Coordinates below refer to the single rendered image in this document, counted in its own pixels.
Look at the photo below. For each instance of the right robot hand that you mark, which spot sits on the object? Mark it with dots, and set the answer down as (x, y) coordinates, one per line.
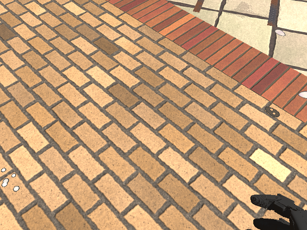
(284, 207)

